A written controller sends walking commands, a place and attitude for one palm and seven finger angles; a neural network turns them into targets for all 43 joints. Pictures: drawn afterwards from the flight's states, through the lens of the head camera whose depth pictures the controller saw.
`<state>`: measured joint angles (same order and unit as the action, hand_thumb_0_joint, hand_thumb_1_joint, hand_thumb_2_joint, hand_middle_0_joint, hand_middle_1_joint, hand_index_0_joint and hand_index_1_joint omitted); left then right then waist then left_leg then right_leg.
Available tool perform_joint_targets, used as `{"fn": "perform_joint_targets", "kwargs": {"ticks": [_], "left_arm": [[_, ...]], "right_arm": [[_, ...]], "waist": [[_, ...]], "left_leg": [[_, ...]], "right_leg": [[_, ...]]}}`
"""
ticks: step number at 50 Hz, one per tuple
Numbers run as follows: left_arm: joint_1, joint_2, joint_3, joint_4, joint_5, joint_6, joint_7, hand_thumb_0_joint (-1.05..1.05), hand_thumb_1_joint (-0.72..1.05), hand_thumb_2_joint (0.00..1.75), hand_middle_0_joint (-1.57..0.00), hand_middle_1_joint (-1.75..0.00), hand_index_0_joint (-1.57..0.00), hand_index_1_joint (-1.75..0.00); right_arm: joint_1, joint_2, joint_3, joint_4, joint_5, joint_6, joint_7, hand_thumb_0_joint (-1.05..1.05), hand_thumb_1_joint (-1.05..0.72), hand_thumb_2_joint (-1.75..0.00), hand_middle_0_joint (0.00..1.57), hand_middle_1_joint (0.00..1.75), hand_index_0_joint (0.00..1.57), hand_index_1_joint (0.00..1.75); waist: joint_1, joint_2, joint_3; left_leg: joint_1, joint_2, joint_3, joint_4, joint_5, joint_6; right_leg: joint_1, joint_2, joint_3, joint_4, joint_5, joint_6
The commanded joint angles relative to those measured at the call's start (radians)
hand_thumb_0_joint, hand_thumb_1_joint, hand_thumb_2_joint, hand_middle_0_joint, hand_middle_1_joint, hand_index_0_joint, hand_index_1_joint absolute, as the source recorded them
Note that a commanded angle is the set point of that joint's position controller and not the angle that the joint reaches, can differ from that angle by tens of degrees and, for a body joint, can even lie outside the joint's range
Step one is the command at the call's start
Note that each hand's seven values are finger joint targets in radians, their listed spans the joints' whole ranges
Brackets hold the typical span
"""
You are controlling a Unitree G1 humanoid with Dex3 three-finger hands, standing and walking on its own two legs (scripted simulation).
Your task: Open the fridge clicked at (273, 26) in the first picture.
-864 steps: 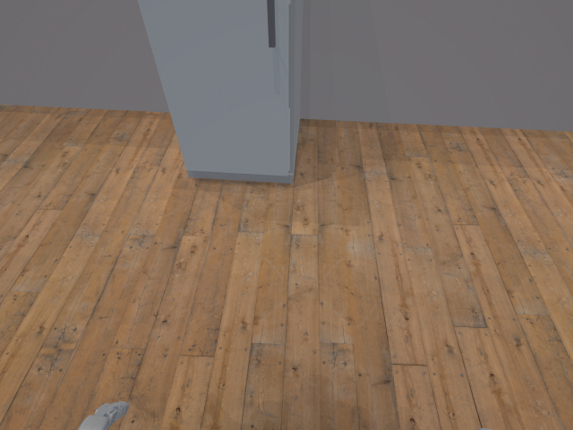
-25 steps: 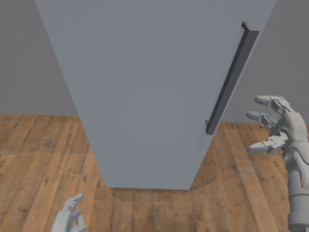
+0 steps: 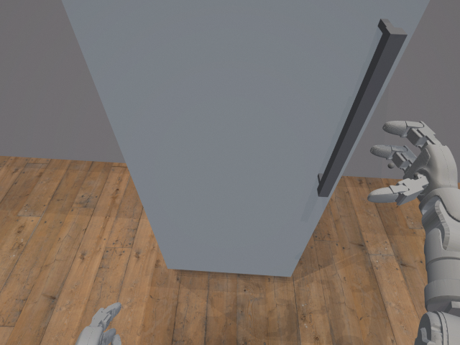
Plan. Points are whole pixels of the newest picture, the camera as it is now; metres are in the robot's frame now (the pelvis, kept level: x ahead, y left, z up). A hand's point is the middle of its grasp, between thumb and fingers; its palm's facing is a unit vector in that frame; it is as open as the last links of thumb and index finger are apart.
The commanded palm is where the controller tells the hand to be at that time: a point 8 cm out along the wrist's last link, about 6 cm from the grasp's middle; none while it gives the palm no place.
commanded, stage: move the hooked fingers beside the handle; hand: right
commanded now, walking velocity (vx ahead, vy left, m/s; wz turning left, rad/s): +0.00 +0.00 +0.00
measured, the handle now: (346, 126) +0.47 -0.16 +0.15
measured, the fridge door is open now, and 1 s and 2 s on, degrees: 0 0 0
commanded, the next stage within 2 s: feel for the door with the fingertips in 0.90 s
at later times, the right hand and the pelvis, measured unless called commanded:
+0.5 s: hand (390, 166) +0.40 -0.23 +0.13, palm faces +0.00 +1.00 +0.00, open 14.0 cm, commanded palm +0.37 -0.27 +0.13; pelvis +0.01 -0.01 +0.00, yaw +0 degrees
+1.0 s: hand (388, 169) +0.39 -0.22 +0.13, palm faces +0.01 +1.00 +0.01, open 14.0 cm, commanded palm +0.37 -0.27 +0.13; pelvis +0.01 +0.00 +0.00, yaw +0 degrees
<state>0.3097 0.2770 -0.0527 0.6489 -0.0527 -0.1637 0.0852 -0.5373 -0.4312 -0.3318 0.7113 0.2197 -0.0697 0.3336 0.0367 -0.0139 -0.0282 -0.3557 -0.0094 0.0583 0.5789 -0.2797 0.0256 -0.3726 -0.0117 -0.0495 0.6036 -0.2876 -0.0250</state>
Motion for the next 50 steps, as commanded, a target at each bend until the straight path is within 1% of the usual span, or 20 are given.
{"fn": "perform_joint_targets", "kwargs": {"ticks": [1, 3, 4, 5, 6, 10, 13, 19, 21, 22, 26, 28, 31, 33, 38, 40, 45, 47, 49, 50], "left_arm": [[0.0, 0.148, 0.055, -0.127, -0.005, -0.037, 0.006, 0.0, 0.9, 0.9, -0.2, -0.3, -0.2, -0.3], [-0.001, 0.152, 0.055, -0.124, -0.007, -0.032, 0.004, 0.0, 0.9, 0.9, -0.2, -0.3, -0.2, -0.3], [0.005, 0.156, 0.058, -0.126, -0.005, -0.029, 0.002, 0.0, 0.9, 0.9, -0.2, -0.3, -0.2, -0.3], [0.005, 0.157, 0.057, -0.128, -0.006, -0.025, 0.001, 0.0, 0.9, 0.9, -0.2, -0.3, -0.2, -0.3], [0.013, 0.161, 0.062, -0.13, -0.003, -0.018, -0.001, 0.0, 0.9, 0.9, -0.2, -0.3, -0.2, -0.3], [0.007, 0.148, 0.063, -0.154, -0.002, -0.013, -0.012, 0.0, 0.9, 0.9, -0.2, -0.3, -0.2, -0.3], [0.008, 0.149, 0.064, -0.158, 0.001, -0.009, -0.011, 0.0, 0.9, 0.9, -0.2, -0.3, -0.2, -0.3], [-0.004, 0.142, 0.06, -0.151, -0.005, -0.009, -0.002, 0.0, 0.9, 0.9, -0.2, -0.3, -0.2, -0.3], [-0.005, 0.143, 0.06, -0.151, -0.01, -0.009, -0.001, 0.0, 0.9, 0.9, -0.2, -0.3, -0.2, -0.3], [-0.004, 0.148, 0.06, -0.141, -0.01, -0.008, 0.002, 0.0, 0.9, 0.9, -0.2, -0.3, -0.2, -0.3], [-0.014, 0.147, 0.059, -0.149, -0.01, -0.008, -0.001, 0.0, 0.9, 0.9, -0.2, -0.3, -0.2, -0.3], [-0.02, 0.144, 0.06, -0.157, -0.003, -0.011, -0.006, 0.0, 0.9, 0.9, -0.2, -0.3, -0.2, -0.3], [-0.018, 0.145, 0.056, -0.144, 0.0, -0.002, -0.004, 0.0, 0.9, 0.9, -0.2, -0.3, -0.2, -0.3], [-0.028, 0.14, 0.056, -0.15, 0.003, 0.0, -0.005, 0.0, 0.9, 0.9, -0.2, -0.3, -0.2, -0.3], [-0.034, 0.134, 0.051, -0.152, 0.0, 0.012, -0.004, 0.0, 0.9, 0.9, -0.2, -0.3, -0.2, -0.3], [-0.036, 0.132, 0.052, -0.154, -0.003, 0.011, -0.004, 0.0, 0.9, 0.9, -0.2, -0.3, -0.2, -0.3], [-0.036, 0.143, 0.055, -0.163, -0.008, 0.014, 0.0, 0.0, 0.9, 0.9, -0.2, -0.3, -0.2, -0.3], [-0.04, 0.145, 0.054, -0.168, -0.008, 0.013, -0.001, 0.0, 0.9, 0.9, -0.2, -0.3, -0.2, -0.3], [-0.036, 0.144, 0.056, -0.165, -0.007, 0.012, 0.0, 0.0, 0.9, 0.9, -0.2, -0.3, -0.2, -0.3], [-0.037, 0.142, 0.053, -0.166, -0.007, 0.011, -0.001, 0.0, 0.9, 0.9, -0.2, -0.3, -0.2, -0.3]], "right_arm": [[-0.444, -0.203, -0.004, -0.21, 0.015, -0.092, 0.008, 0.0, 0.5, -0.3, 0.3, 1.2, 0.3, 1.2], [-0.443, -0.199, -0.007, -0.173, 0.017, -0.086, 0.008, 0.0, 0.5, -0.3, 0.3, 1.2, 0.3, 1.2], [-0.394, -0.22, -0.043, -0.137, 0.02, -0.076, 0.004, 0.0, 0.5, -0.3, 0.3, 1.2, 0.3, 1.2], [-0.398, -0.225, -0.045, -0.133, 0.02, -0.074, 0.002, 0.0, 0.5, -0.3, 0.3, 1.2, 0.3, 1.2], [-0.361, -0.252, -0.074, -0.123, 0.019, -0.074, -0.001, 0.0, 0.5, -0.3, 0.3, 1.2, 0.3, 1.2], [-0.389, -0.238, -0.06, -0.239, 0.005, -0.096, -0.019, 0.0, 0.5, -0.3, 0.3, 1.2, 0.3, 1.2], [-0.382, -0.289, -0.109, -0.294, 0.012, -0.118, -0.027, 0.0, 0.5, -0.3, 0.3, 1.2, 0.3, 1.2], [-0.367, -0.212, -0.045, -0.284, 0.02, -0.092, -0.002, 0.0, 0.5, -0.3, 0.3, 1.2, 0.3, 1.2], [-0.368, -0.152, 0.014, -0.264, 0.027, -0.068, 0.01, 0.0, 0.5, -0.3, 0.3, 1.2, 0.3, 1.2], [-0.365, -0.175, -0.009, -0.228, 0.027, -0.055, 0.008, 0.0, 0.5, -0.3, 0.3, 1.2, 0.3, 1.2], [-0.395, -0.123, 0.041, -0.266, 0.034, -0.051, 0.001, 0.0, 0.5, -0.3, 0.3, 1.2, 0.3, 1.2], [-0.397, -0.14, 0.019, -0.321, 0.03, -0.064, -0.017, 0.0, 0.5, -0.3, 0.3, 1.2, 0.3, 1.2], [-0.422, -0.184, -0.015, -0.29, 0.023, -0.08, -0.05, 0.0, 0.5, -0.3, 0.3, 1.2, 0.3, 1.2], [-0.417, -0.224, -0.058, -0.305, 0.009, -0.088, -0.066, 0.0, 0.5, -0.3, 0.3, 1.2, 0.3, 1.2], [-0.383, -0.222, -0.047, -0.282, -0.006, -0.082, -0.057, 0.0, 0.5, -0.3, 0.3, 1.2, 0.3, 1.2], [-0.378, -0.19, -0.023, -0.271, 0.002, -0.071, -0.039, 0.0, 0.5, -0.3, 0.3, 1.2, 0.3, 1.2], [-0.319, -0.203, -0.052, -0.232, 0.04, -0.045, 0.004, 0.0, 0.5, -0.3, 0.3, 1.2, 0.3, 1.2], [-0.332, -0.187, -0.032, -0.249, 0.045, -0.046, 0.01, 0.0, 0.5, -0.3, 0.3, 1.2, 0.3, 1.2], [-0.358, -0.212, -0.046, -0.272, 0.036, -0.056, 0.005, 0.0, 0.5, -0.3, 0.3, 1.2, 0.3, 1.2], [-0.378, -0.185, -0.018, -0.278, 0.036, -0.06, 0.006, 0.0, 0.5, -0.3, 0.3, 1.2, 0.3, 1.2]], "waist": [[0.014, -0.039, -0.3], [0.014, -0.031, -0.273], [-0.005, -0.004, -0.276], [0.0, 0.005, -0.265], [-0.015, 0.023, -0.284], [-0.018, -0.043, -0.326], [-0.023, -0.032, -0.347], [-0.003, -0.075, -0.281], [0.015, -0.054, -0.252], [0.013, -0.029, -0.234], [0.012, -0.027, -0.262], [-0.003, -0.059, -0.324], [0.002, 0.027, -0.291], [-0.015, -0.01, -0.316], [-0.018, -0.063, -0.306], [-0.012, -0.079, -0.292], [-0.015, 0.036, -0.27], [-0.011, 0.015, -0.265], [-0.012, -0.022, -0.272], [-0.002, -0.02, -0.265]], "left_leg": [[0.05, 0.001, -0.041, -0.062, 0.226, 0.012], [0.034, 0.0, -0.04, -0.062, 0.201, 0.01], [0.044, 0.0, -0.039, -0.059, 0.197, 0.012], [0.047, 0.001, -0.039, -0.06, 0.201, 0.01], [0.07, 0.001, -0.039, -0.055, 0.217, 0.011], [0.081, -0.001, -0.043, -0.039, 0.26, 0.012], [0.106, -0.007, -0.052, -0.038, 0.293, 0.011], [0.064, -0.009, -0.044, -0.057, 0.254, 0.012], [0.038, -0.008, -0.04, -0.066, 0.235, 0.009], [0.024, -0.009, -0.037, -0.068, 0.211, 0.01], [0.017, -0.008, -0.03, -0.06, 0.199, 0.014], [0.028, -0.006, -0.032, -0.047, 0.219, 0.015], [0.045, -0.007, -0.034, -0.053, 0.21, 0.01], [0.079, -0.003, -0.045, -0.048, 0.235, 0.011], [0.095, -0.001, -0.05, -0.048, 0.278, 0.014], [0.081, -0.003, -0.047, -0.053, 0.271, 0.015], [0.1, -0.004, -0.05, -0.062, 0.269, 0.008], [0.093, -0.001, -0.056, -0.061, 0.264, 0.007], [0.084, -0.002, -0.055, -0.058, 0.255, 0.011], [0.069, -0.003, -0.055, -0.06, 0.241, 0.009]], "right_leg": [[0.166, -0.009, 0.064, -0.069, 0.202, -0.011], [0.142, -0.007, 0.065, -0.077, 0.16, -0.01], [0.125, -0.005, 0.067, -0.078, 0.156, -0.01], [0.109, -0.005, 0.065, -0.08, 0.156, -0.01], [0.103, -0.007, 0.058, -0.073, 0.176, -0.012], [0.136, -0.006, 0.058, -0.073, 0.228, -0.007], [0.15, -0.01, 0.053, -0.069, 0.255, -0.01], [0.163, -0.011, 0.055, -0.081, 0.224, -0.008], [0.159, -0.013, 0.053, -0.077, 0.204, -0.013], [0.143, -0.012, 0.062, -0.081, 0.172, -0.012], [0.164, -0.01, 0.071, -0.076, 0.18, -0.007], [0.203, -0.009, 0.081, -0.072, 0.217, 0.001], [0.154, -0.012, 0.075, -0.073, 0.19, -0.007], [0.15, -0.005, 0.066, -0.076, 0.198, -0.008], [0.148, -0.004, 0.054, -0.075, 0.234, -0.006], [0.155, -0.004, 0.054, -0.075, 0.227, -0.005], [0.103, -0.001, 0.045, -0.076, 0.179, -0.015], [0.097, 0.002, 0.042, -0.072, 0.171, -0.016], [0.108, 0.003, 0.047, -0.072, 0.175, -0.014], [0.112, 0.003, 0.049, -0.07, 0.164, -0.016]]}}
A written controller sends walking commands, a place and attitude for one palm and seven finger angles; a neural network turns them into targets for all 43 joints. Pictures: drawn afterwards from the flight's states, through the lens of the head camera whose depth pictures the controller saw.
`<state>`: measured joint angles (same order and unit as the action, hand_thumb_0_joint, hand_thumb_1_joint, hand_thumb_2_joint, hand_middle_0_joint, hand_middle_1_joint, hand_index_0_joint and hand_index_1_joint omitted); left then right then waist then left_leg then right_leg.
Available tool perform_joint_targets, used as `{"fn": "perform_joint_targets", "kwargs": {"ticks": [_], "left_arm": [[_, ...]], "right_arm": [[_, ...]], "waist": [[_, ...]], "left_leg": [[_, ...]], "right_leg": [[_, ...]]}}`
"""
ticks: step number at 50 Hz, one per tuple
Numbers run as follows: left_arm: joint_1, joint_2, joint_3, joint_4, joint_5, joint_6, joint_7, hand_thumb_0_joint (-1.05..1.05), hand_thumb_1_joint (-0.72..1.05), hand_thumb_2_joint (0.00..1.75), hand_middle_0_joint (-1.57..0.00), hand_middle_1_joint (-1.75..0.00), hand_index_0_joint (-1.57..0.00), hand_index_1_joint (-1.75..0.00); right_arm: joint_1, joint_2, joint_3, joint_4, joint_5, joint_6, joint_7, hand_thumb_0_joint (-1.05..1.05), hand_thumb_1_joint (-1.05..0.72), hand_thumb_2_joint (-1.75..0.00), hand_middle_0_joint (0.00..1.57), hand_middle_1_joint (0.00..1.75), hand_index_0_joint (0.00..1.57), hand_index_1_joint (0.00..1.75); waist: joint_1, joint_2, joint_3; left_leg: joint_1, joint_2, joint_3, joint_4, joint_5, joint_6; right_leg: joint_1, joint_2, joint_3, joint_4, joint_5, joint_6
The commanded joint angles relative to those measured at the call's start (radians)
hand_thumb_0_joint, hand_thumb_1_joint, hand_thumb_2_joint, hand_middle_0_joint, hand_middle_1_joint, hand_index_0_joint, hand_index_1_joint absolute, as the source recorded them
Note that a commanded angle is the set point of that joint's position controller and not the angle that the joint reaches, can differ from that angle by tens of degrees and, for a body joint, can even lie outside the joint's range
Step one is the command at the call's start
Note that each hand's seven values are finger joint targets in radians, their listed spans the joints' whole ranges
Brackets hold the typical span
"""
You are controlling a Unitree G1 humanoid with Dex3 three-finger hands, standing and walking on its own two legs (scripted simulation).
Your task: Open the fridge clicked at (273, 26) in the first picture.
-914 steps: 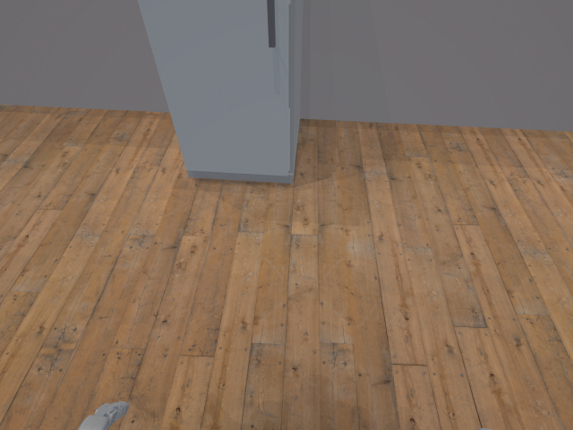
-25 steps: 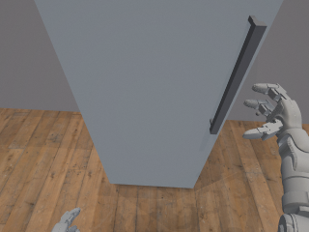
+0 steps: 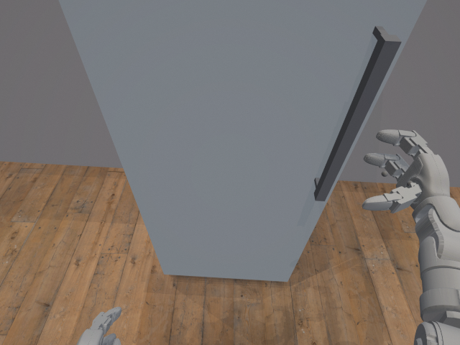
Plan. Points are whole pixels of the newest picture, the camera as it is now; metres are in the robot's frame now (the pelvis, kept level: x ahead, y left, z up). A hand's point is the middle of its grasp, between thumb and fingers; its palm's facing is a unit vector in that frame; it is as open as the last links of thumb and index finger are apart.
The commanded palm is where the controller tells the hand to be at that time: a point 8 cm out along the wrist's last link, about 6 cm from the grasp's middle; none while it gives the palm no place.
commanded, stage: feel for the door with the fingertips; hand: right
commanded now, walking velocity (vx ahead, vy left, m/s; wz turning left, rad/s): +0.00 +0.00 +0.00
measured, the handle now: (343, 131) +0.47 -0.17 +0.15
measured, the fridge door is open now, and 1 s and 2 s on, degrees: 0 0 0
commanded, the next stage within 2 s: slide the fingers in behind the handle in 1.02 s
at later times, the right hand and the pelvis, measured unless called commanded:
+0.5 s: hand (359, 170) +0.39 -0.19 +0.13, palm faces +0.00 +1.00 +0.02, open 14.0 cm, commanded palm +0.37 -0.24 +0.13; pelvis +0.00 +0.00 +0.00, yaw +0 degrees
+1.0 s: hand (358, 158) +0.42 -0.19 +0.13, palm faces +0.01 +1.00 +0.01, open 14.0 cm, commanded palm +0.39 -0.24 +0.13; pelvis +0.00 +0.00 +0.00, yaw +1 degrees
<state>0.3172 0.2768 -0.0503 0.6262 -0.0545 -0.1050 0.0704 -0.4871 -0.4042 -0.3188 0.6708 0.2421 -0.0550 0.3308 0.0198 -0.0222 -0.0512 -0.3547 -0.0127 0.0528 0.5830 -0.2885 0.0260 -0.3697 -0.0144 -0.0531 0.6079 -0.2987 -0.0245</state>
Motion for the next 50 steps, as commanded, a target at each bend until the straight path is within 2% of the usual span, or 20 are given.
{"fn": "perform_joint_targets", "kwargs": {"ticks": [1, 3, 5, 7, 11, 15, 18, 21, 23, 30, 31, 36, 39, 40, 41, 43, 45, 46, 49, 50], "left_arm": [[-0.043, 0.142, 0.054, -0.142, -0.006, -0.047, 0.014, 0.0, 0.9, 0.9, -0.2, -0.3, -0.2, -0.3], [-0.048, 0.137, 0.054, -0.138, -0.004, -0.056, 0.015, 0.0, 0.9, 0.9, -0.2, -0.3, -0.2, -0.3], [-0.046, 0.138, 0.056, -0.132, -0.004, -0.062, 0.014, 0.0, 0.9, 0.9, -0.2, -0.3, -0.2, -0.3], [-0.048, 0.139, 0.057, -0.128, -0.002, -0.062, 0.013, 0.0, 0.9, 0.9, -0.2, -0.3, -0.2, -0.3], [-0.049, 0.14, 0.054, -0.119, -0.002, -0.053, 0.01, 0.0, 0.9, 0.9, -0.2, -0.3, -0.2, -0.3], [-0.064, 0.127, 0.051, -0.134, -0.001, -0.051, 0.002, 0.0, 0.9, 0.9, -0.2, -0.3, -0.2, -0.3], [-0.065, 0.121, 0.055, -0.141, 0.0, -0.055, -0.005, 0.0, 0.9, 0.9, -0.2, -0.3, -0.2, -0.3], [-0.053, 0.131, 0.057, -0.124, 0.005, -0.049, 0.001, 0.0, 0.9, 0.9, -0.2, -0.3, -0.2, -0.3], [-0.057, 0.13, 0.054, -0.121, 0.004, -0.043, 0.005, 0.0, 0.9, 0.9, -0.2, -0.3, -0.2, -0.3], [-0.049, 0.122, 0.051, -0.109, 0.001, -0.042, 0.009, 0.0, 0.9, 0.9, -0.2, -0.3, -0.2, -0.3], [-0.039, 0.127, 0.053, -0.111, 0.003, -0.041, 0.008, 0.0, 0.9, 0.9, -0.2, -0.3, -0.2, -0.3], [-0.025, 0.133, 0.058, -0.102, 0.002, -0.047, 0.006, 0.0, 0.9, 0.9, -0.2, -0.3, -0.2, -0.3], [-0.019, 0.138, 0.058, -0.097, 0.006, -0.041, 0.001, 0.0, 0.9, 0.9, -0.2, -0.3, -0.2, -0.3], [-0.018, 0.137, 0.057, -0.095, 0.005, -0.038, 0.001, 0.0, 0.9, 0.9, -0.2, -0.3, -0.2, -0.3], [-0.009, 0.142, 0.061, -0.094, 0.008, -0.032, 0.001, 0.0, 0.9, 0.9, -0.2, -0.3, -0.2, -0.3], [-0.012, 0.131, 0.06, -0.107, 0.009, -0.033, -0.005, 0.0, 0.9, 0.9, -0.2, -0.3, -0.2, -0.3], [-0.009, 0.128, 0.061, -0.107, 0.009, -0.034, -0.007, 0.0, 0.9, 0.9, -0.2, -0.3, -0.2, -0.3], [0.0, 0.13, 0.065, -0.109, 0.011, -0.033, -0.009, 0.0, 0.9, 0.9, -0.2, -0.3, -0.2, -0.3], [-0.002, 0.132, 0.063, -0.106, 0.009, -0.029, -0.006, 0.0, 0.9, 0.9, -0.2, -0.3, -0.2, -0.3], [-0.004, 0.131, 0.06, -0.107, 0.007, -0.029, -0.006, 0.0, 0.9, 0.9, -0.2, -0.3, -0.2, -0.3]], "right_arm": [[-0.452, -0.211, -0.022, -0.267, 0.013, -0.087, 0.002, 0.0, 0.5, -0.3, 0.3, 1.2, 0.3, 1.2], [-0.489, -0.182, 0.005, -0.297, 0.012, -0.099, -0.008, 0.0, 0.5, -0.3, 0.3, 1.2, 0.3, 1.2], [-0.474, -0.177, 0.004, -0.3, 0.014, -0.108, -0.017, 0.0, 0.5, -0.3, 0.3, 1.2, 0.3, 1.2], [-0.463, -0.173, 0.002, -0.3, 0.015, -0.109, -0.029, 0.0, 0.5, -0.3, 0.3, 1.2, 0.3, 1.2], [-0.411, -0.187, -0.014, -0.228, 0.002, -0.079, -0.051, 0.0, 0.5, -0.3, 0.3, 1.2, 0.3, 1.2], [-0.421, -0.157, 0.002, -0.262, -0.016, -0.071, -0.08, 0.0, 0.5, -0.3, 0.3, 1.2, 0.3, 1.2], [-0.432, -0.1, 0.046, -0.318, -0.016, -0.088, -0.097, 0.0, 0.5, -0.3, 0.3, 1.2, 0.3, 1.2], [-0.422, -0.16, -0.012, -0.272, -0.013, -0.092, -0.114, 0.0, 0.5, -0.3, 0.3, 1.2, 0.3, 1.2], [-0.433, -0.191, -0.042, -0.247, -0.019, -0.085, -0.117, 0.0, 0.5, -0.3, 0.3, 1.2, 0.3, 1.2], [-0.532, -0.131, 0.042, -0.229, -0.037, -0.093, -0.095, 0.0, 0.5, -0.3, 0.3, 1.2, 0.3, 1.2], [-0.525, -0.119, 0.051, -0.223, -0.031, -0.096, -0.09, 0.0, 0.5, -0.3, 0.3, 1.2, 0.3, 1.2], [-0.531, -0.092, 0.066, -0.174, -0.018, -0.095, -0.082, 0.0, 0.5, -0.3, 0.3, 1.2, 0.3, 1.2], [-0.533, -0.145, 0.01, -0.125, -0.029, -0.088, -0.103, 0.0, 0.5, -0.3, 0.3, 1.2, 0.3, 1.2], [-0.551, -0.151, 0.007, -0.12, -0.032, -0.09, -0.107, 0.0, 0.5, -0.3, 0.3, 1.2, 0.3, 1.2], [-0.537, -0.197, -0.026, -0.119, -0.04, -0.096, -0.116, 0.0, 0.5, -0.3, 0.3, 1.2, 0.3, 1.2], [-0.568, -0.166, -0.002, -0.166, -0.049, -0.112, -0.122, 0.0, 0.5, -0.3, 0.3, 1.2, 0.3, 1.2], [-0.565, -0.167, 0.001, -0.185, -0.053, -0.132, -0.123, 0.0, 0.5, -0.3, 0.3, 1.2, 0.3, 1.2], [-0.57, -0.174, -0.001, -0.199, -0.051, -0.143, -0.123, 0.0, 0.5, -0.3, 0.3, 1.2, 0.3, 1.2], [-0.543, -0.198, -0.028, -0.162, -0.045, -0.142, -0.109, 0.0, 0.5, -0.3, 0.3, 1.2, 0.3, 1.2], [-0.558, -0.172, -0.004, -0.153, -0.044, -0.138, -0.103, 0.0, 0.5, -0.3, 0.3, 1.2, 0.3, 1.2]], "waist": [[0.021, -0.016, -0.254], [0.025, -0.055, -0.271], [0.018, -0.05, -0.286], [0.018, -0.027, -0.298], [0.007, 0.022, -0.246], [-0.002, -0.041, -0.258], [0.003, -0.028, -0.286], [0.004, 0.06, -0.265], [0.0, 0.06, -0.259], [0.026, -0.063, -0.254], [0.032, -0.019, -0.263], [0.03, 0.011, -0.288], [0.017, 0.026, -0.267], [0.025, 0.033, -0.262], [0.014, 0.053, -0.275], [0.011, -0.008, -0.316], [0.01, -0.034, -0.333], [0.014, -0.011, -0.351], [0.006, -0.011, -0.324], [0.016, -0.027, -0.301]], "left_leg": [[0.067, 0.0, -0.048, -0.066, 0.243, 0.009], [0.048, -0.002, -0.049, -0.065, 0.224, 0.011], [0.052, -0.003, -0.046, -0.064, 0.213, 0.013], [0.063, -0.002, -0.051, -0.066, 0.221, 0.009], [0.08, 0.005, -0.05, -0.073, 0.201, 0.006], [0.073, 0.004, -0.048, -0.065, 0.205, 0.011], [0.074, -0.001, -0.043, -0.057, 0.234, 0.011], [0.087, -0.004, -0.047, -0.07, 0.218, 0.004], [0.106, 0.001, -0.057, -0.074, 0.219, 0.002], [0.053, -0.001, -0.051, -0.072, 0.221, 0.013], [0.053, -0.003, -0.045, -0.073, 0.227, 0.011], [0.046, -0.005, -0.035, -0.063, 0.229, 0.01], [0.042, -0.002, -0.038, -0.061, 0.204, 0.01], [0.046, -0.002, -0.042, -0.064, 0.211, 0.008], [0.068, -0.001, -0.044, -0.063, 0.215, 0.007], [0.08, 0.001, -0.049, -0.049, 0.267, 0.011], [0.08, -0.003, -0.049, -0.043, 0.29, 0.013], [0.095, -0.005, -0.048, -0.041, 0.309, 0.011], [0.102, -0.007, -0.054, -0.045, 0.304, 0.012], [0.086, -0.006, -0.05, -0.047, 0.293, 0.013]], "right_leg": [[0.119, 0.002, 0.051, -0.07, 0.179, -0.017], [0.149, 0.004, 0.06, -0.069, 0.17, -0.015], [0.156, 0.004, 0.065, -0.072, 0.167, -0.012], [0.152, 0.004, 0.062, -0.069, 0.166, -0.015], [0.086, 0.003, 0.055, -0.078, 0.135, -0.016], [0.105, 0.006, 0.056, -0.083, 0.146, -0.012], [0.137, 0.001, 0.059, -0.078, 0.183, -0.01], [0.107, -0.004, 0.055, -0.079, 0.158, -0.015], [0.083, 0.001, 0.046, -0.086, 0.143, -0.018], [0.134, 0.003, 0.054, -0.079, 0.166, -0.011], [0.141, -0.001, 0.055, -0.075, 0.176, -0.014], [0.145, -0.002, 0.064, -0.073, 0.19, -0.009], [0.104, 0.002, 0.066, -0.078, 0.156, -0.01], [0.097, 0.004, 0.061, -0.076, 0.156, -0.013], [0.085, 0.001, 0.059, -0.073, 0.164, -0.015], [0.117, 0.005, 0.054, -0.069, 0.211, -0.013], [0.138, 0.002, 0.052, -0.062, 0.244, -0.009], [0.143, -0.001, 0.05, -0.057, 0.266, -0.012], [0.115, 0.001, 0.044, -0.064, 0.236, -0.011], [0.112, 0.002, 0.046, -0.068, 0.226, -0.011]]}}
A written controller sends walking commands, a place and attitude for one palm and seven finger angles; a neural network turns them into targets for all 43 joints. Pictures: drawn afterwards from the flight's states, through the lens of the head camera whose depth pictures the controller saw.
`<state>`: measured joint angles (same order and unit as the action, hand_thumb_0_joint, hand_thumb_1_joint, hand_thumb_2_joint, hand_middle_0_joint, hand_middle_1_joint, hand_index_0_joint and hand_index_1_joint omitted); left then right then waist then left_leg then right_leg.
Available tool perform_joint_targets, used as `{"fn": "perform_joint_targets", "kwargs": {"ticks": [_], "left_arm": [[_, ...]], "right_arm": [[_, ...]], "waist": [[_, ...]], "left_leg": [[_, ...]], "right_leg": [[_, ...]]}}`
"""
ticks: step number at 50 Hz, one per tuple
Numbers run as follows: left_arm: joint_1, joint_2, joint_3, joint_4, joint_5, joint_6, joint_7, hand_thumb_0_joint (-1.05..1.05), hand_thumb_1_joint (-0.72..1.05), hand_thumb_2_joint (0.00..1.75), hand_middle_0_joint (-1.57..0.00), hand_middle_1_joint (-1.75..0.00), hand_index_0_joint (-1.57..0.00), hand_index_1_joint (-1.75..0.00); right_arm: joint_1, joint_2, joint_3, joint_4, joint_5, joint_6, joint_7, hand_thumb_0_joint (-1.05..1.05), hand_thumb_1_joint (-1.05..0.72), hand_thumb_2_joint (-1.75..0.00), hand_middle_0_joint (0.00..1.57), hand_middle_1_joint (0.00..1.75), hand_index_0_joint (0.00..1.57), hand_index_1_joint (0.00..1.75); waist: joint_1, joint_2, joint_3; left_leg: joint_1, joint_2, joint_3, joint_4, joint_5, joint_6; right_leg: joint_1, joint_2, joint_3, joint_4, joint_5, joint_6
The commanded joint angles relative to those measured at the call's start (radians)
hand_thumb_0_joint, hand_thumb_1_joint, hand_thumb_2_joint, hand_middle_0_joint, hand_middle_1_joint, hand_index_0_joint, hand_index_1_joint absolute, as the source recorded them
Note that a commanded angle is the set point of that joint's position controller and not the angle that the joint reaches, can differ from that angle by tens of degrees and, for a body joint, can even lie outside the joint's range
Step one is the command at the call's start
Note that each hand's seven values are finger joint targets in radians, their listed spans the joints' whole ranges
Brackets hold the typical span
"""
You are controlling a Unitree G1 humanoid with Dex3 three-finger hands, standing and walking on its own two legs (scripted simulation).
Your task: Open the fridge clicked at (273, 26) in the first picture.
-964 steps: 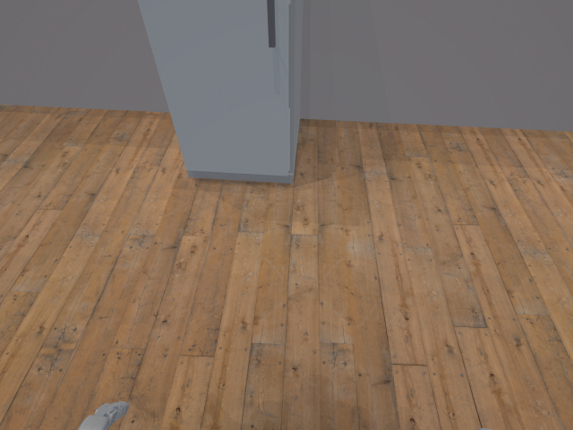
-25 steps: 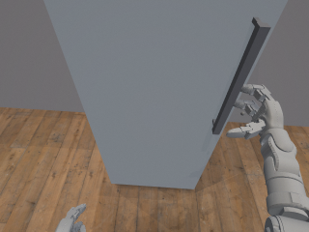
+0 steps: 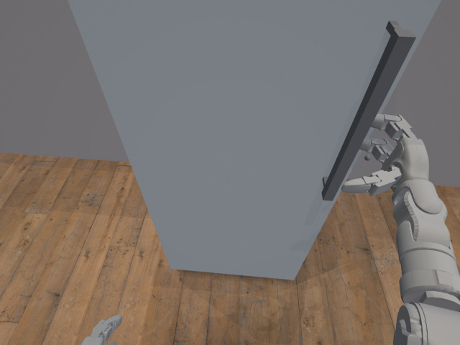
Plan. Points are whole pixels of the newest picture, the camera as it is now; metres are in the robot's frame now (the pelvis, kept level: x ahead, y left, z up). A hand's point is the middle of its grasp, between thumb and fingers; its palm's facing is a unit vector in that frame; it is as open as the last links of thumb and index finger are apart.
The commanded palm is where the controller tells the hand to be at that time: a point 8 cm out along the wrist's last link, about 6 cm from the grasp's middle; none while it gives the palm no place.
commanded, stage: feel for the door with the fingertips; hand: right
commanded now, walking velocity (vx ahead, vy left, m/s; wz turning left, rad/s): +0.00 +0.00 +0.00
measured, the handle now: (352, 130) +0.47 -0.17 +0.15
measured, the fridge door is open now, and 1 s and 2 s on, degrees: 0 0 0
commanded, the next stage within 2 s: slide the fingers in behind the handle in 0.02 s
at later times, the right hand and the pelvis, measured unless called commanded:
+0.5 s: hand (370, 165) +0.40 -0.19 +0.13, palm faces +0.01 +1.00 +0.01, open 14.0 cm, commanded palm +0.37 -0.24 +0.13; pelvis +0.00 +0.00 +0.00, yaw +0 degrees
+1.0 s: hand (364, 169) +0.39 -0.18 +0.13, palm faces +0.04 +1.00 +0.00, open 13.9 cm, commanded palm +0.37 -0.21 +0.13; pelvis -0.01 +0.00 +0.00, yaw -2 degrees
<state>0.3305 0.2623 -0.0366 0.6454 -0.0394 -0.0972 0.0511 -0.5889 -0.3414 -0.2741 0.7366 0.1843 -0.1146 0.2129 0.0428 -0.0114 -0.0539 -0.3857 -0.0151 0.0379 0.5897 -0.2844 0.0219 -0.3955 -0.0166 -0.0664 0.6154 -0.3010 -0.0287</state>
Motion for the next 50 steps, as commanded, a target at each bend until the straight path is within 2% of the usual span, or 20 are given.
{"fn": "perform_joint_targets", "kwargs": {"ticks": [1, 6, 10, 11, 13, 16, 19, 20, 21, 22, 23, 26, 29, 33, 37, 41, 43, 47, 49, 50], "left_arm": [[-0.009, 0.149, 0.049, -0.122, -0.008, -0.034, 0.014, 0.0, 0.9, 0.9, -0.2, -0.3, -0.2, -0.3], [-0.004, 0.156, 0.05, -0.122, -0.011, -0.028, 0.018, 0.0, 0.9, 0.9, -0.2, -0.3, -0.2, -0.3], [-0.001, 0.152, 0.052, -0.127, -0.009, -0.035, 0.012, 0.0, 0.9, 0.9, -0.2, -0.3, -0.2, -0.3], [0.008, 0.157, 0.056, -0.126, -0.008, -0.033, 0.01, 0.0, 0.9, 0.9, -0.2, -0.3, -0.2, -0.3], [-0.002, 0.151, 0.054, -0.135, -0.008, -0.035, 0.004, 0.0, 0.9, 0.9, -0.2, -0.3, -0.2, -0.3], [-0.002, 0.156, 0.054, -0.134, -0.008, -0.031, 0.006, 0.0, 0.9, 0.9, -0.2, -0.3, -0.2, -0.3], [-0.027, 0.145, 0.053, -0.147, -0.006, -0.036, 0.004, 0.0, 0.9, 0.9, -0.2, -0.3, -0.2, -0.3], [-0.033, 0.141, 0.051, -0.151, -0.005, -0.036, 0.003, 0.0, 0.9, 0.9, -0.2, -0.3, -0.2, -0.3], [-0.029, 0.144, 0.051, -0.152, -0.005, -0.034, 0.002, 0.0, 0.9, 0.9, -0.2, -0.3, -0.2, -0.3], [-0.044, 0.137, 0.05, -0.154, -0.009, -0.037, 0.001, 0.0, 0.9, 0.9, -0.2, -0.3, -0.2, -0.3], [-0.043, 0.138, 0.051, -0.152, -0.007, -0.038, 0.001, 0.0, 0.9, 0.9, -0.2, -0.3, -0.2, -0.3], [-0.057, 0.144, 0.049, -0.157, -0.012, -0.033, 0.005, 0.0, 0.9, 0.9, -0.2, -0.3, -0.2, -0.3], [-0.078, 0.137, 0.042, -0.154, -0.016, -0.032, 0.014, 0.0, 0.9, 0.9, -0.2, -0.3, -0.2, -0.3], [-0.09, 0.135, 0.04, -0.144, -0.015, -0.042, 0.021, 0.0, 0.9, 0.9, -0.2, -0.3, -0.2, -0.3], [-0.088, 0.134, 0.04, -0.128, -0.009, -0.05, 0.023, 0.0, 0.9, 0.9, -0.2, -0.3, -0.2, -0.3], [-0.086, 0.132, 0.04, -0.119, -0.008, -0.053, 0.022, 0.0, 0.9, 0.9, -0.2, -0.3, -0.2, -0.3], [-0.092, 0.129, 0.037, -0.118, -0.009, -0.058, 0.019, 0.0, 0.9, 0.9, -0.2, -0.3, -0.2, -0.3], [-0.081, 0.134, 0.043, -0.107, -0.009, -0.066, 0.017, 0.0, 0.9, 0.9, -0.2, -0.3, -0.2, -0.3], [-0.079, 0.132, 0.042, -0.105, -0.008, -0.071, 0.014, 0.0, 0.9, 0.9, -0.2, -0.3, -0.2, -0.3], [-0.083, 0.128, 0.04, -0.106, -0.009, -0.075, 0.011, 0.0, 0.9, 0.9, -0.2, -0.3, -0.2, -0.3]], "right_arm": [[-0.444, -0.229, -0.042, -0.188, 0.013, -0.071, 0.019, 0.0, 0.5, -0.3, 0.3, 1.2, 0.3, 1.2], [-0.475, -0.223, -0.03, -0.151, 0.018, -0.046, 0.036, 0.0, 0.5, -0.3, 0.3, 1.2, 0.3, 1.2], [-0.469, -0.187, -0.013, -0.178, 0.025, -0.054, 0.037, 0.0, 0.5, -0.3, 0.3, 1.2, 0.3, 1.2], [-0.44, -0.214, -0.034, -0.18, 0.024, -0.058, 0.032, 0.0, 0.5, -0.3, 0.3, 1.2, 0.3, 1.2], [-0.428, -0.178, -0.01, -0.21, 0.026, -0.058, 0.033, 0.0, 0.5, -0.3, 0.3, 1.2, 0.3, 1.2], [-0.429, -0.226, -0.044, -0.228, 0.025, -0.064, 0.021, 0.0, 0.5, -0.3, 0.3, 1.2, 0.3, 1.2], [-0.405, -0.227, -0.058, -0.313, 0.026, -0.079, 0.01, 0.0, 0.5, -0.3, 0.3, 1.2, 0.3, 1.2], [-0.38, -0.217, -0.055, -0.33, 0.026, -0.082, 0.008, 0.0, 0.5, -0.3, 0.3, 1.2, 0.3, 1.2], [-0.353, -0.217, -0.048, -0.34, 0.027, -0.084, 0.006, 0.0, 0.5, -0.3, 0.3, 1.2, 0.3, 1.2], [-0.343, -0.192, -0.035, -0.347, 0.03, -0.08, 0.007, 0.0, 0.5, -0.3, 0.3, 1.2, 0.3, 1.2], [-0.329, -0.184, -0.033, -0.352, 0.032, -0.074, 0.008, 0.0, 0.5, -0.3, 0.3, 1.2, 0.3, 1.2], [-0.267, -0.185, -0.033, -0.335, 0.038, -0.041, 0.016, 0.0, 0.5, -0.3, 0.3, 1.2, 0.3, 1.2], [-0.344, -0.142, 0.016, -0.358, 0.034, -0.009, 0.015, 0.0, 0.5, -0.3, 0.3, 1.2, 0.3, 1.2], [-0.427, -0.091, 0.069, -0.389, 0.036, -0.006, 0.0, 0.0, 0.5, -0.3, 0.3, 1.2, 0.3, 1.2], [-0.42, -0.085, 0.064, -0.355, 0.033, -0.02, -0.025, 0.0, 0.5, -0.3, 0.3, 1.2, 0.3, 1.2], [-0.474, -0.071, 0.097, -0.328, 0.011, -0.03, -0.041, 0.0, 0.5, -0.3, 0.3, 1.2, 0.3, 1.2], [-0.498, -0.028, 0.135, -0.324, 0.007, -0.035, -0.036, 0.0, 0.5, -0.3, 0.3, 1.2, 0.3, 1.2], [-0.488, -0.037, 0.12, -0.296, 0.015, -0.044, -0.034, 0.0, 0.5, -0.3, 0.3, 1.2, 0.3, 1.2], [-0.5, -0.02, 0.136, -0.307, 0.012, -0.052, -0.031, 0.0, 0.5, -0.3, 0.3, 1.2, 0.3, 1.2], [-0.523, 0.01, 0.171, -0.325, 0.009, -0.056, -0.029, 0.0, 0.5, -0.3, 0.3, 1.2, 0.3, 1.2]], "waist": [[0.002, 0.0, -0.273], [0.013, 0.009, -0.25], [0.005, -0.033, -0.304], [-0.001, 0.0, -0.322], [-0.008, -0.028, -0.332], [-0.008, 0.027, -0.307], [-0.027, -0.049, -0.345], [-0.032, -0.062, -0.344], [-0.03, -0.022, -0.341], [-0.027, -0.048, -0.31], [-0.027, -0.013, -0.307], [-0.028, 0.003, -0.256], [-0.007, -0.012, -0.208], [0.012, -0.022, -0.225], [0.0, -0.011, -0.275], [0.016, 0.014, -0.266], [0.018, -0.033, -0.269], [0.012, -0.014, -0.29], [0.011, -0.016, -0.299], [0.019, -0.049, -0.296]], "left_leg": [[0.106, -0.005, -0.032, -0.061, 0.281, 0.015], [0.075, -0.004, -0.031, -0.074, 0.226, 0.013], [0.061, -0.007, -0.023, -0.055, 0.237, 0.018], [0.079, -0.008, -0.024, -0.054, 0.248, 0.016], [0.079, -0.007, -0.022, -0.047, 0.253, 0.018], [0.095, -0.009, -0.026, -0.055, 0.245, 0.016], [0.116, -0.007, -0.031, -0.045, 0.282, 0.021], [0.122, -0.008, -0.032, -0.046, 0.296, 0.021], [0.135, -0.009, -0.028, -0.044, 0.302, 0.02], [0.124, -0.008, -0.033, -0.05, 0.304, 0.018], [0.129, -0.009, -0.029, -0.052, 0.305, 0.017], [0.13, -0.006, -0.03, -0.067, 0.282, 0.015], [0.091, -0.005, -0.023, -0.081, 0.229, 0.015], [0.047, -0.005, -0.019, -0.09, 0.171, 0.015], [0.056, -0.003, -0.018, -0.082, 0.166, 0.015], [0.056, 0.0, -0.02, -0.088, 0.157, 0.011], [0.034, 0.0, -0.016, -0.081, 0.154, 0.015], [0.038, -0.002, -0.013, -0.076, 0.173, 0.017], [0.039, -0.003, -0.011, -0.072, 0.177, 0.019], [0.026, -0.003, -0.011, -0.071, 0.176, 0.019]], "right_leg": [[0.131, 0.0, 0.059, -0.072, 0.222, -0.011], [0.114, 0.001, 0.062, -0.077, 0.166, -0.014], [0.157, 0.001, 0.074, -0.07, 0.205, -0.006], [0.156, -0.002, 0.073, -0.063, 0.222, -0.008], [0.161, 0.0, 0.074, -0.067, 0.227, -0.003], [0.133, -0.001, 0.073, -0.067, 0.209, -0.01], [0.173, 0.001, 0.071, -0.07, 0.249, -0.004], [0.18, 0.001, 0.066, -0.07, 0.263, -0.003], [0.17, -0.003, 0.067, -0.069, 0.273, -0.005], [0.165, -0.002, 0.061, -0.072, 0.266, -0.005], [0.163, -0.001, 0.063, -0.075, 0.259, -0.007], [0.137, -0.003, 0.056, -0.085, 0.223, -0.01], [0.139, -0.001, 0.068, -0.101, 0.173, -0.008], [0.186, -0.002, 0.086, -0.1, 0.144, -0.005], [0.202, -0.002, 0.09, -0.094, 0.15, -0.001], [0.185, -0.001, 0.087, -0.093, 0.133, -0.006], [0.205, 0.001, 0.094, -0.094, 0.136, 0.0], [0.216, 0.0, 0.099, -0.086, 0.16, 0.002], [0.221, 0.002, 0.101, -0.085, 0.166, 0.003], [0.233, 0.002, 0.101, -0.085, 0.169, 0.005]]}}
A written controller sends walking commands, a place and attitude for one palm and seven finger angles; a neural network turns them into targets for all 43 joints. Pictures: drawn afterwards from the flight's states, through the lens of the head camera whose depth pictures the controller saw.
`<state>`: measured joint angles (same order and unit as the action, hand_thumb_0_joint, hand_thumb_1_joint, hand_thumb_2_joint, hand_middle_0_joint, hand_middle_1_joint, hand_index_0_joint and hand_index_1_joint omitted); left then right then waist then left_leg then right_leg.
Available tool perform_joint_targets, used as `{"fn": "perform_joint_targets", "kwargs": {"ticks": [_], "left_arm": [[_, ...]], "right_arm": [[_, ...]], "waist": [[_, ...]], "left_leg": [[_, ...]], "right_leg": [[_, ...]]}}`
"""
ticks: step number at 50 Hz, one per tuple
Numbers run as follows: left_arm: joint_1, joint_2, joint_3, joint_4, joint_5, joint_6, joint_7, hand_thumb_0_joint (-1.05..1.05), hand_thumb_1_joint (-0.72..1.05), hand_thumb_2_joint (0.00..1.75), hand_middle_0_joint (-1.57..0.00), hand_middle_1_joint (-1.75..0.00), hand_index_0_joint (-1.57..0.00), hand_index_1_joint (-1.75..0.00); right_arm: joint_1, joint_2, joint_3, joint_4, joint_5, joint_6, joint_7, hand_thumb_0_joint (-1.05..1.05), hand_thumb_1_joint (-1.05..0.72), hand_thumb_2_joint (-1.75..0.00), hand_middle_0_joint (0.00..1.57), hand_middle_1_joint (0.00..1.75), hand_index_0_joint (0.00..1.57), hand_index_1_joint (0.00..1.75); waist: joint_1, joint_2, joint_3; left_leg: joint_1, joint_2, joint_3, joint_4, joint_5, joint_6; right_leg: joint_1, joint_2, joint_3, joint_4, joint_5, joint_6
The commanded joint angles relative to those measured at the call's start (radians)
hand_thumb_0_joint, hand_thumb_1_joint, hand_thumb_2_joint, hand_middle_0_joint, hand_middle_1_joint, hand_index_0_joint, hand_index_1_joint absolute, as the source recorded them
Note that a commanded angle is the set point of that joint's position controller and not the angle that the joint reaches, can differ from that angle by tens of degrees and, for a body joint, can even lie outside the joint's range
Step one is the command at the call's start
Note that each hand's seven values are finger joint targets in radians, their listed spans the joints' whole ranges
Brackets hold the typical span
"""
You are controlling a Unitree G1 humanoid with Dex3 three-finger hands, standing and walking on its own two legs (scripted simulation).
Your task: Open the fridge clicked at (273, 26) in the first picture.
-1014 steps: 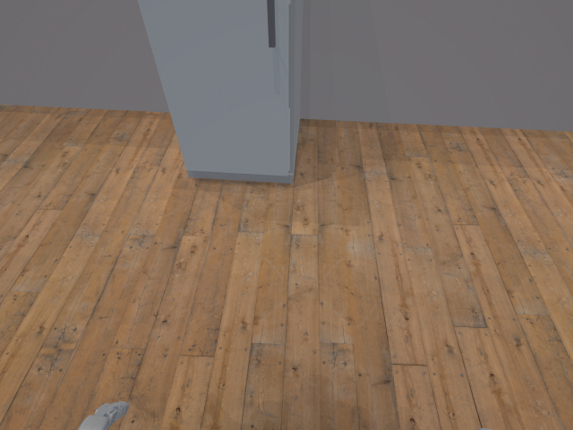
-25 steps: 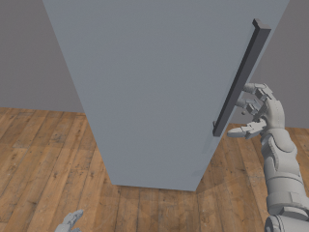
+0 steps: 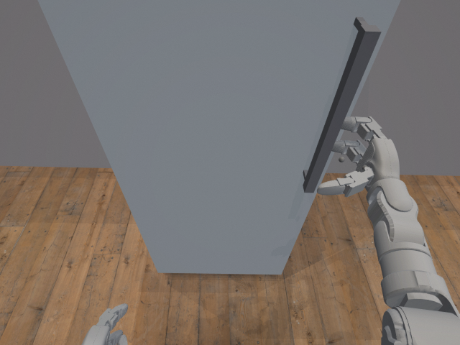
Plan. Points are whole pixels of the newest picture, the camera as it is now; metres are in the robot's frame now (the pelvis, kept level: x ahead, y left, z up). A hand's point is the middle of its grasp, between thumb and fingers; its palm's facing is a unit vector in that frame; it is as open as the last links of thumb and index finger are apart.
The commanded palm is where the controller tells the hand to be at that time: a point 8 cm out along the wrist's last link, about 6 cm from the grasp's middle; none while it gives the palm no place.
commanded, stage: move the hooked fingers beside the handle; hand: right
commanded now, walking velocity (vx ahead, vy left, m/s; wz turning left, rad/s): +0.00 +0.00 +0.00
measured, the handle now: (328, 123) +0.48 -0.15 +0.15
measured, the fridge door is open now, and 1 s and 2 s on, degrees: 0 0 0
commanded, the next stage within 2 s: none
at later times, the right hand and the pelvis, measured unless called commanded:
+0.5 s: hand (339, 156) +0.42 -0.16 +0.13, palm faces -0.04 +1.00 +0.01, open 14.0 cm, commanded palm +0.39 -0.21 +0.13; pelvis +0.00 +0.00 +0.00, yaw +1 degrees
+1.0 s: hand (354, 158) +0.41 -0.19 +0.13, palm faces -0.01 +1.00 +0.02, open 14.0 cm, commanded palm +0.39 -0.24 +0.13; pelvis +0.02 +0.00 +0.00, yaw +2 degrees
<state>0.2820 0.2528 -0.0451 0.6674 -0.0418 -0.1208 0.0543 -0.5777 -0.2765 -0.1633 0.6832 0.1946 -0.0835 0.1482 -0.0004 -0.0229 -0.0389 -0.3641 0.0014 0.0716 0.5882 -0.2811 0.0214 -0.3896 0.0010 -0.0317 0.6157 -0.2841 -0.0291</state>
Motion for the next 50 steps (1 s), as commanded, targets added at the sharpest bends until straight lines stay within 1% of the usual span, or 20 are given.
{"fn": "perform_joint_targets", "kwargs": {"ticks": [1, 2, 5, 6, 7, 11, 13, 15, 16, 23, 25, 26, 30, 31, 33, 36, 40, 42, 46, 50], "left_arm": [[-0.026, 0.14, 0.053, -0.126, -0.005, -0.053, 0.006, 0.0, 0.9, 0.9, -0.2, -0.3, -0.2, -0.3], [-0.033, 0.139, 0.051, -0.128, -0.006, -0.056, 0.005, 0.0, 0.9, 0.9, -0.2, -0.3, -0.2, -0.3], [-0.03, 0.141, 0.051, -0.12, -0.005, -0.062, 0.003, 0.0, 0.9, 0.9, -0.2, -0.3, -0.2, -0.3], [-0.023, 0.149, 0.055, -0.117, -0.005, -0.06, 0.006, 0.0, 0.9, 0.9, -0.2, -0.3, -0.2, -0.3], [-0.033, 0.145, 0.051, -0.12, -0.007, -0.061, 0.007, 0.0, 0.9, 0.9, -0.2, -0.3, -0.2, -0.3], [-0.029, 0.149, 0.048, -0.114, -0.006, -0.055, 0.014, 0.0, 0.9, 0.9, -0.2, -0.3, -0.2, -0.3], [-0.034, 0.143, 0.044, -0.119, -0.007, -0.056, 0.015, 0.0, 0.9, 0.9, -0.2, -0.3, -0.2, -0.3], [-0.031, 0.144, 0.044, -0.12, -0.005, -0.056, 0.016, 0.0, 0.9, 0.9, -0.2, -0.3, -0.2, -0.3], [-0.025, 0.15, 0.046, -0.122, -0.004, -0.051, 0.017, 0.0, 0.9, 0.9, -0.2, -0.3, -0.2, -0.3], [-0.021, 0.146, 0.044, -0.144, -0.004, -0.043, 0.014, 0.0, 0.9, 0.9, -0.2, -0.3, -0.2, -0.3], [-0.023, 0.143, 0.047, -0.152, -0.004, -0.041, 0.01, 0.0, 0.9, 0.9, -0.2, -0.3, -0.2, -0.3], [-0.015, 0.149, 0.051, -0.155, -0.002, -0.036, 0.01, 0.0, 0.9, 0.9, -0.2, -0.3, -0.2, -0.3], [-0.022, 0.145, 0.048, -0.163, -0.007, -0.026, 0.01, 0.0, 0.9, 0.9, -0.2, -0.3, -0.2, -0.3], [-0.019, 0.149, 0.051, -0.164, -0.006, -0.023, 0.011, 0.0, 0.9, 0.9, -0.2, -0.3, -0.2, -0.3], [-0.024, 0.146, 0.049, -0.168, -0.007, -0.019, 0.013, 0.0, 0.9, 0.9, -0.2, -0.3, -0.2, -0.3], [-0.016, 0.151, 0.052, -0.169, -0.006, -0.016, 0.017, 0.0, 0.9, 0.9, -0.2, -0.3, -0.2, -0.3], [-0.016, 0.147, 0.053, -0.164, -0.006, -0.021, 0.021, 0.0, 0.9, 0.9, -0.2, -0.3, -0.2, -0.3], [-0.016, 0.15, 0.053, -0.166, -0.005, -0.021, 0.021, 0.0, 0.9, 0.9, -0.2, -0.3, -0.2, -0.3], [-0.013, 0.158, 0.049, -0.162, -0.006, -0.012, 0.025, 0.0, 0.9, 0.9, -0.2, -0.3, -0.2, -0.3], [-0.028, 0.151, 0.047, -0.178, -0.009, -0.009, 0.026, 0.0, 0.9, 0.9, -0.2, -0.3, -0.2, -0.3]], "right_arm": [[-0.513, -0.06, 0.051, -0.263, 0.001, -0.091, 0.031, 0.0, 0.5, -0.3, 0.3, 1.2, 0.3, 1.2], [-0.502, -0.038, 0.066, -0.264, 0.003, -0.091, 0.033, 0.0, 0.5, -0.3, 0.3, 1.2, 0.3, 1.2], [-0.513, -0.033, 0.067, -0.267, 0.011, -0.094, 0.035, 0.0, 0.5, -0.3, 0.3, 1.2, 0.3, 1.2], [-0.493, -0.086, 0.026, -0.252, 0.009, -0.097, 0.031, 0.0, 0.5, -0.3, 0.3, 1.2, 0.3, 1.2], [-0.506, -0.061, 0.05, -0.249, 0.01, -0.096, 0.038, 0.0, 0.5, -0.3, 0.3, 1.2, 0.3, 1.2], [-0.523, -0.149, -0.011, -0.221, 0.001, -0.096, 0.043, 0.0, 0.5, -0.3, 0.3, 1.2, 0.3, 1.2], [-0.509, -0.133, -0.011, -0.208, 0.007, -0.092, 0.049, 0.0, 0.5, -0.3, 0.3, 1.2, 0.3, 1.2], [-0.503, -0.155, -0.034, -0.197, 0.013, -0.09, 0.058, 0.0, 0.5, -0.3, 0.3, 1.2, 0.3, 1.2], [-0.468, -0.197, -0.069, -0.183, 0.013, -0.09, 0.057, 0.0, 0.5, -0.3, 0.3, 1.2, 0.3, 1.2], [-0.459, -0.217, -0.091, -0.205, 0.014, -0.096, 0.066, 0.0, 0.5, -0.3, 0.3, 1.2, 0.3, 1.2], [-0.415, -0.216, -0.104, -0.236, 0.016, -0.095, 0.064, 0.0, 0.5, -0.3, 0.3, 1.2, 0.3, 1.2], [-0.378, -0.25, -0.133, -0.223, 0.015, -0.091, 0.061, 0.0, 0.5, -0.3, 0.3, 1.2, 0.3, 1.2], [-0.384, -0.227, -0.11, -0.249, 0.012, -0.073, 0.067, 0.0, 0.5, -0.3, 0.3, 1.2, 0.3, 1.2], [-0.354, -0.243, -0.128, -0.229, 0.015, -0.067, 0.065, 0.0, 0.5, -0.3, 0.3, 1.2, 0.3, 1.2], [-0.355, -0.248, -0.132, -0.255, 0.013, -0.062, 0.067, 0.0, 0.5, -0.3, 0.3, 1.2, 0.3, 1.2], [-0.374, -0.261, -0.133, -0.284, 0.017, -0.065, 0.073, 0.0, 0.5, -0.3, 0.3, 1.2, 0.3, 1.2], [-0.378, -0.251, -0.131, -0.302, 0.024, -0.067, 0.085, 0.0, 0.5, -0.3, 0.3, 1.2, 0.3, 1.2], [-0.332, -0.258, -0.144, -0.304, 0.033, -0.064, 0.091, 0.0, 0.5, -0.3, 0.3, 1.2, 0.3, 1.2], [-0.311, -0.279, -0.155, -0.248, 0.033, -0.035, 0.103, 0.0, 0.5, -0.3, 0.3, 1.2, 0.3, 1.2], [-0.338, -0.267, -0.141, -0.289, 0.029, -0.028, 0.113, 0.0, 0.5, -0.3, 0.3, 1.2, 0.3, 1.2]], "waist": [[0.061, 0.017, -0.308], [0.059, -0.012, -0.3], [0.064, 0.022, -0.293], [0.053, 0.059, -0.293], [0.061, 0.042, -0.276], [0.05, 0.021, -0.263], [0.046, 0.003, -0.269], [0.041, -0.008, -0.278], [0.033, 0.03, -0.29], [0.027, 0.016, -0.308], [0.014, -0.025, -0.336], [0.009, 0.016, -0.34], [0.022, 0.003, -0.289], [0.016, 0.033, -0.275], [0.016, -0.008, -0.279], [0.025, 0.014, -0.295], [0.023, -0.023, -0.322], [0.016, -0.007, -0.334], [0.024, 0.036, -0.262], [0.02, -0.045, -0.278]], "left_leg": [[0.014, -0.021, -0.04, -0.072, 0.175, 0.018], [0.009, -0.02, -0.044, -0.069, 0.182, 0.018], [0.01, -0.021, -0.041, -0.072, 0.18, 0.017], [0.032, -0.021, -0.045, -0.076, 0.175, 0.016], [0.024, -0.019, -0.049, -0.078, 0.169, 0.014], [0.038, -0.015, -0.056, -0.084, 0.15, 0.017], [0.035, -0.015, -0.057, -0.083, 0.153, 0.016], [0.046, -0.014, -0.058, -0.081, 0.159, 0.019], [0.069, -0.014, -0.061, -0.085, 0.163, 0.016], [0.093, -0.015, -0.064, -0.071, 0.221, 0.017], [0.104, -0.016, -0.063, -0.062, 0.261, 0.02], [0.122, -0.017, -0.063, -0.063, 0.271, 0.017], [0.106, -0.017, -0.063, -0.071, 0.264, 0.015], [0.112, -0.016, -0.068, -0.078, 0.259, 0.012], [0.112, -0.016, -0.07, -0.079, 0.26, 0.014], [0.12, -0.018, -0.067, -0.078, 0.274, 0.014], [0.108, -0.022, -0.062, -0.071, 0.293, 0.018], [0.127, -0.02, -0.064, -0.069, 0.313, 0.016], [0.114, -0.017, -0.062, -0.082, 0.285, 0.013], [0.098, -0.016, -0.062, -0.075, 0.272, 0.019]], "right_leg": [[0.22, -0.019, 0.07, -0.083, 0.157, 0.003], [0.217, -0.017, 0.065, -0.083, 0.157, 0.002], [0.212, -0.016, 0.066, -0.085, 0.148, 0.002], [0.192, -0.018, 0.063, -0.083, 0.138, -0.002], [0.183, -0.014, 0.059, -0.088, 0.122, -0.004], [0.161, -0.01, 0.057, -0.091, 0.104, -0.006], [0.161, -0.007, 0.054, -0.092, 0.1, -0.006], [0.154, -0.005, 0.051, -0.093, 0.103, -0.004], [0.14, -0.007, 0.048, -0.089, 0.107, -0.008], [0.136, -0.006, 0.041, -0.09, 0.149, -0.007], [0.159, -0.008, 0.036, -0.088, 0.193, -0.003], [0.148, -0.011, 0.034, -0.083, 0.206, -0.006], [0.131, -0.011, 0.028, -0.096, 0.187, -0.006], [0.121, -0.013, 0.024, -0.092, 0.179, -0.01], [0.127, -0.01, 0.022, -0.097, 0.178, -0.01], [0.145, -0.016, 0.025, -0.092, 0.202, -0.011], [0.185, -0.015, 0.032, -0.09, 0.237, -0.004], [0.181, -0.015, 0.029, -0.087, 0.251, -0.006], [0.133, -0.016, 0.025, -0.096, 0.206, -0.01], [0.154, -0.011, 0.03, -0.096, 0.212, -0.006]]}}
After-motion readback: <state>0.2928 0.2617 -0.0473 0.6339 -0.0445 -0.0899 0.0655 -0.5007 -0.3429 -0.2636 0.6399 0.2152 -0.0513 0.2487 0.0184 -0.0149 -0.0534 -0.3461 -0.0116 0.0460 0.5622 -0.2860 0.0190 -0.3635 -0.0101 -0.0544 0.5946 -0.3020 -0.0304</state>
